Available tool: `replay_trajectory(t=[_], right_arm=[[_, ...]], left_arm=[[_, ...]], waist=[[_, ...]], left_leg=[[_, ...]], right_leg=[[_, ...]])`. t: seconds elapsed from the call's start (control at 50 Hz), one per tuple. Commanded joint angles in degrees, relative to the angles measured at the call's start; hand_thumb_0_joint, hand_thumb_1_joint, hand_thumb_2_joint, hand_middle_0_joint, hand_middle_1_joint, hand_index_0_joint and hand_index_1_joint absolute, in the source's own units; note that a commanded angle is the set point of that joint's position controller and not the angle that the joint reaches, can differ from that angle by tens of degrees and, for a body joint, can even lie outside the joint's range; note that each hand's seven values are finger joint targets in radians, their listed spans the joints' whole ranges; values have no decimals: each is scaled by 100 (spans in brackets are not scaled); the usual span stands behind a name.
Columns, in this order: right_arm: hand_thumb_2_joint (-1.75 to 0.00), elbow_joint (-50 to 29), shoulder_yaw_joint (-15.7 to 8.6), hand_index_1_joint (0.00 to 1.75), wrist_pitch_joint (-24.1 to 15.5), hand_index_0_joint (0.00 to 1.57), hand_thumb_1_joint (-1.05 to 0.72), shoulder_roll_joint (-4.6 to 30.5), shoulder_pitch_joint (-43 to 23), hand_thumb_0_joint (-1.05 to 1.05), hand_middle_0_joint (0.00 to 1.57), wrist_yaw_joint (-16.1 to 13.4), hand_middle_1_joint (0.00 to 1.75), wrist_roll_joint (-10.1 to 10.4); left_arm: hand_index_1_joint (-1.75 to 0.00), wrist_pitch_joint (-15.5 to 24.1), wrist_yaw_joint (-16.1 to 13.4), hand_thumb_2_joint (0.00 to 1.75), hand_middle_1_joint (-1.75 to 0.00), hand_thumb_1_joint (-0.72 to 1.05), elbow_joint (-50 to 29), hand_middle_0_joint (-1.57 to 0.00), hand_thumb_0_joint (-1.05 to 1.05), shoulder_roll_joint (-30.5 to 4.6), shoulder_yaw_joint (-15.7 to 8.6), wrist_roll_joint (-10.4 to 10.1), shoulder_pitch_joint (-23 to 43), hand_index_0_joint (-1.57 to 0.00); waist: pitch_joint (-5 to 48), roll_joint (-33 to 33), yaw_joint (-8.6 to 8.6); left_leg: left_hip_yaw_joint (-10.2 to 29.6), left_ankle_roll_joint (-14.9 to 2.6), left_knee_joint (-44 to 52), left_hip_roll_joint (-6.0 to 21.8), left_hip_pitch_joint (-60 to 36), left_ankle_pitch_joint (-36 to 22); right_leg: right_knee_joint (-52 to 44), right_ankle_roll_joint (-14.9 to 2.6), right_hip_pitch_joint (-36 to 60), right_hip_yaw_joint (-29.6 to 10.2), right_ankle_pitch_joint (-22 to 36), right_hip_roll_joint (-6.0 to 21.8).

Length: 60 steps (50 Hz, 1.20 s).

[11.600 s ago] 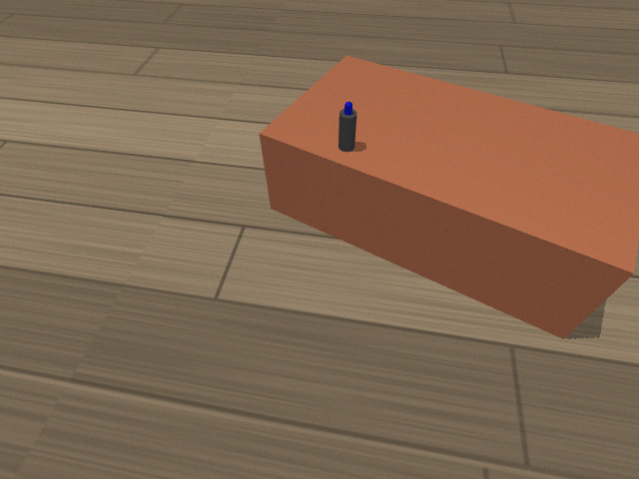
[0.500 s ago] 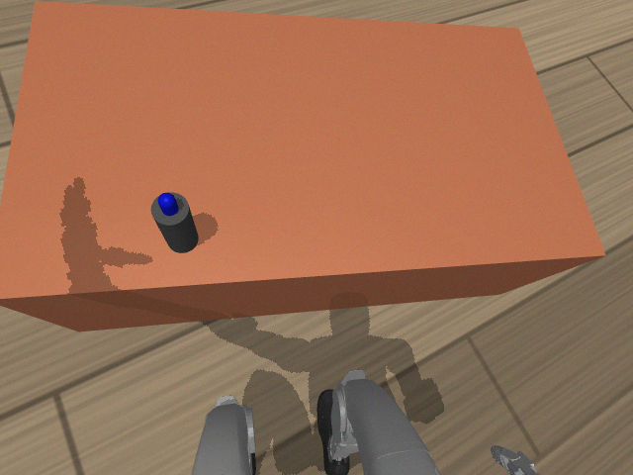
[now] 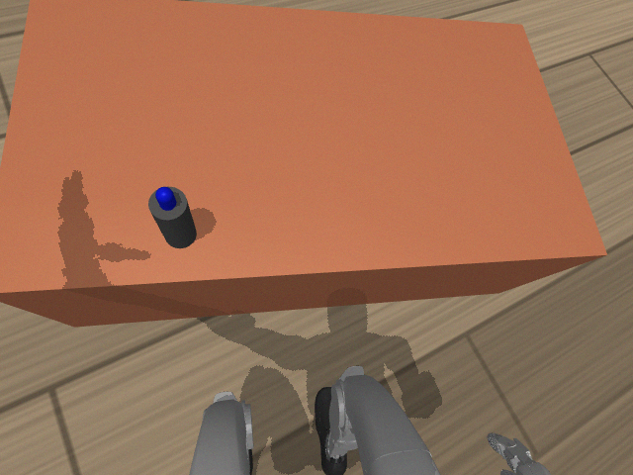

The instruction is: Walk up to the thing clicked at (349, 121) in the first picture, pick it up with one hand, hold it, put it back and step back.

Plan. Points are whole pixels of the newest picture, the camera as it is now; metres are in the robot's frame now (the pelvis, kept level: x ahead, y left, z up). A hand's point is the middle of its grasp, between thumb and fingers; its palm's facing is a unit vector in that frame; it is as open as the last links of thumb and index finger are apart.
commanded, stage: go down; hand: left
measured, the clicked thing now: (173, 215) +0.49 +0.17 -0.20
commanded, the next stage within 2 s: none
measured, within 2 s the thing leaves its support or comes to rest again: neither
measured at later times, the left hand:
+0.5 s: hand out of the picture +0.46 +0.37 +0.07, palm faces +0.15 -0.99 +0.01, open 17.1 cm
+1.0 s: hand out of the picture +0.46 +0.37 +0.07, palm faces +0.14 -0.99 +0.02, open 17.1 cm
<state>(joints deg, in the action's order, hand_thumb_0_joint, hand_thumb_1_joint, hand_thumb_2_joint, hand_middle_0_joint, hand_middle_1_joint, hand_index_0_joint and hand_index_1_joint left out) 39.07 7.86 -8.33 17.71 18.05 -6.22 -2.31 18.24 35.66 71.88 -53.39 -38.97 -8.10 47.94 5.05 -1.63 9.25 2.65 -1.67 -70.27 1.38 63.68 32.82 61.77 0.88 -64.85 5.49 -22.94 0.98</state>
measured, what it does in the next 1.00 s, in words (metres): stands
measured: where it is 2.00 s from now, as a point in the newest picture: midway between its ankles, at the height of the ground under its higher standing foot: (286, 468)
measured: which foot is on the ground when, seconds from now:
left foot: down 0.00-1.00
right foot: down 0.00-1.00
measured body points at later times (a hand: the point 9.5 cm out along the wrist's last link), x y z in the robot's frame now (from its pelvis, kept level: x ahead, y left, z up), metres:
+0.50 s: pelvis +0.00 +0.00 +0.00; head +0.17 +0.05 +0.41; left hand +0.44 +0.43 +0.07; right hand +0.03 -0.27 -0.09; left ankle -0.01 +0.09 -0.64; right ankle +0.05 -0.14 -0.64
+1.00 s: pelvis +0.00 +0.00 +0.00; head +0.17 +0.06 +0.41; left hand +0.45 +0.43 +0.07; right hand +0.05 -0.27 -0.09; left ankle -0.01 +0.09 -0.64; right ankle +0.05 -0.14 -0.64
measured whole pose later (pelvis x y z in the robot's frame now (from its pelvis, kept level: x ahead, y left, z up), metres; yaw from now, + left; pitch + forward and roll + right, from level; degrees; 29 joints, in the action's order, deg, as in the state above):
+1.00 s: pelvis +0.00 +0.00 +0.00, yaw +0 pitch +27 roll -6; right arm 38.9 8.4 -8.5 17.7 18.1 -6.5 -2.1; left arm 18.3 36.6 72.4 -54.4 -38.2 -9.3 50.3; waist 5.1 -1.3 9.4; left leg 2.8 -1.8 -71.1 1.3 64.8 33.0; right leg 62.4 1.0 -65.9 5.5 -23.0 1.0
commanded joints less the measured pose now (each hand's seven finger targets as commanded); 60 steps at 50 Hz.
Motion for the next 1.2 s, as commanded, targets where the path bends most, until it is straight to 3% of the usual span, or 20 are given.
replay_trajectory(t=[0.0, 0.08, 0.1, 0.18, 0.22, 0.26, 0.32, 0.46, 0.52, 0.58, 0.62, 0.66, 0.68, 0.72, 0.82, 0.88, 0.98, 1.08, 1.12, 1.18], right_arm=[[-90, -132, -424, 30, -85, 20, -89, 1221, 1110, 0, 20, -124, 30, 28], [-90, -194, -456, 30, -89, 20, -89, 1259, 1061, 0, 20, -111, 30, 55], [-90, -187, -441, 30, -95, 20, -89, 1272, 1103, 0, 20, -108, 30, 42], [-90, -174, -409, 30, -94, 20, -89, 1243, 1155, 0, 20, -105, 30, 47], [-90, -146, -421, 30, -93, 20, -89, 1260, 1145, 0, 20, -124, 30, 61], [-90, -197, -421, 30, -91, 20, -89, 1221, 1117, 0, 20, -129, 30, 69], [-90, -216, -413, 30, -100, 20, -89, 1237, 1045, 0, 20, -131, 30, 88], [-90, -227, -411, 30, -108, 20, -89, 1227, 1061, 0, 20, -171, 30, 111], [-90, -178, -413, 30, -125, 20, -90, 1232, 1132, 0, 20, -160, 30, 97], [-90, -174, -421, 30, -120, 20, -89, 1224, 1108, 0, 20, -166, 30, 96], [-90, -127, -431, 30, -125, 20, -89, 1250, 1129, 0, 20, -175, 30, 96], [-90, -81, -439, 30, -132, 20, -89, 1251, 1148, 0, 20, -175, 30, 79], [-90, -82, -436, 30, -122, 20, -89, 1244, 1125, 0, 20, -178, 30, 88], [-90, -88, -444, 30, -122, 20, -89, 1253, 1084, 0, 20, -187, 30, 88], [-90, -89, -397, 30, -121, 20, -89, 1240, 1102, 0, 20, -172, 30, 65], [-90, -146, -396, 30, -111, 20, -89, 1235, 1113, 0, 20, -159, 30, 42], [-90, -173, -381, 30, -98, 20, -89, 1240, 1136, 0, 20, -147, 30, 72], [-90, -168, -392, 30, -86, 20, -89, 1272, 1136, 0, 20, -133, 30, 78], [-90, -204, -396, 30, -75, 20, -89, 1270, 1148, 0, 20, -130, 30, 75], [-90, -205, -415, 30, -74, 20, -89, 1265, 1153, 0, 20, -142, 30, 93]], left_arm=[[-6, 372, 14, 10, -4, -41, -1171, -5, 0, -2371, -272, -150, 1823, -2], [-6, 335, 67, 10, -4, -42, -1037, -4, 0, -2149, -143, -168, 1696, -2], [-5, 363, 74, 9, -4, -42, -1251, -4, 0, -2290, -220, -202, 1843, -2], [-6, 348, 100, 9, -4, -43, -1250, -4, 0, -2217, -164, -250, 1902, -2], [-6, 333, 87, 9, -4, -45, -1184, -5, 0, -2270, -177, -251, 1921, -3], [-6, 339, 71, 9, -5, -45, -1138, -5, 0, -2234, -174, -233, 1918, -3], [-5, 384, 34, 8, -4, -44, -1248, -5, 0, -2437, -282, -253, 1919, -3], [-6, 365, 133, 9, -5, -43, -1130, -4, 0, -2289, -244, -292, 1666, -3], [-5, 368, 168, 9, -4, -42, -1217, -5, 0, -2239, -255, -333, 1638, -3], [-6, 390, 168, 10, -4, -42, -1239, -4, 0, -2137, -222, -347, 1453, -2], [-5, 436, 181, 9, -4, -42, -1529, -4, 0, -2315, -285, -382, 1789, -2], [-5, 432, 180, 9, -4, -42, -1579, -4, 0, -2219, -219, -379, 1891, -2], [-5, 430, 160, 10, -4, -41, -1545, -4, 0, -2334, -287, -357, 1913, -2], [-5, 402, 151, 10, -4, -41, -1411, -4, 0, -2213, -201, -348, 1901, -2], [-5, 362, 129, 10, -4, -42, -1157, -4, 0, -2147, -134, -303, 1854, -2], [-5, 353, 108, 9, -4, -42, -1213, -4, 0, -2219, -71, -233, 2035, -3], [-5, 361, 107, 9, -4, -43, -1216, -4, 0, -2349, -174, -286, 2068, -3], [-5, 340, 109, 9, -4, -43, -1210, -4, 0, -2432, -271, -269, 1841, -2], [-5, 314, 124, 9, -4, -42, -1119, -4, 0, -2279, -247, -300, 1703, -2], [-6, 325, 129, 9, -5, -41, -1331, -4, 0, -2397, -289, -305, 1841, -3]], waist=[[2995, 1711, -197], [2863, 1585, -122], [2930, 1784, -156], [3012, 1664, -91], [2930, 1653, -119], [2904, 1492, -114], [2823, 1621, -228], [2846, 1563, -157], [2990, 1593, -141], [3015, 1580, -215], [3058, 1751, -193], [3076, 1866, -159], [3022, 1845, -205], [2889, 1841, -180], [2935, 1714, -121], [2907, 1720, -140], [3007, 1636, -143], [3144, 1779, -219], [3101, 1633, -187], [3096, 1665, -187]], left_leg=[[340, 221, 847, -6, -2352, -3288], [411, 238, 883, 38, -2432, -3187], [422, 264, 877, 44, -2461, -3274], [398, 234, 821, 27, -2430, -3358], [414, 242, 868, 26, -2393, -3199], [311, 177, 895, -22, -2108, -2674], [334, 195, 1000, -15, -2024, -2346], [299, 189, 913, -24, -2034, -2690], [346, 212, 814, -3, -2292, -3155], [319, 208, 811, -18, -2297, -3252], [380, 246, 814, 7, -2479, -3373], [408, 266, 810, 17, -2672, -3496], [408, 263, 842, 6, -2632, -3355], [438, 275, 893, 24, -2611, -3152], [436, 257, 841, 32, -2532, -3374], [378, 222, 831, -1, -2369, -3183], [334, 195, 816, -29, -2198, -3080], [466, 285, 830, 38, -2606, -3530], [419, 247, 827, 16, -2476, -3480], [386, 231, 884, 3, -2383, -3165]], right_leg=[[-339, -362, 1280, -259, 1463, -129], [-355, -369, 1029, -189, 1287, -166], [-310, -379, 1059, -186, 1321, -152], [-328, -357, 1176, -203, 1445, -144], [-329, -363, 1117, -192, 1323, -150], [-406, -349, 1360, -265, 1160, -139], [-376, -358, 1283, -250, 916, -145], [-387, -349, 1401, -281, 1207, -146], [-366, -354, 1268, -228, 1385, -151], [-339, -355, 1328, -257, 1490, -140], [-314, -363, 1162, -227, 1460, -152], [-314, -372, 1030, -196, 1438, -149], [-333, -377, 1015, -214, 1344, -147], [-331, -385, 886, -194, 1168, -162], [-311, -370, 987, -180, 1380, -162], [-319, -375, 1109, -244, 1317, -142], [-320, -354, 1340, -272, 1411, -131], [-256, -380, 1053, -153, 1441, -174], [-287, -373, 1216, -182, 1501, -165], [-338, -370, 1296, -221, 1337, -162]])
